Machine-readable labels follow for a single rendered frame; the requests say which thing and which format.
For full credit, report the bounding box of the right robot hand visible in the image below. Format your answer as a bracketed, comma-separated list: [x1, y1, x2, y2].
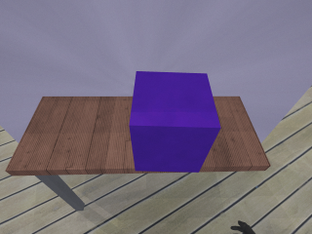
[230, 220, 255, 234]

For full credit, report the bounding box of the carton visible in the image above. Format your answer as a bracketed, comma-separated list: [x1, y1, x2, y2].
[129, 71, 221, 173]

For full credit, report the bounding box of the table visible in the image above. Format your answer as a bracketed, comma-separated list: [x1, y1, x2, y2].
[5, 96, 271, 212]

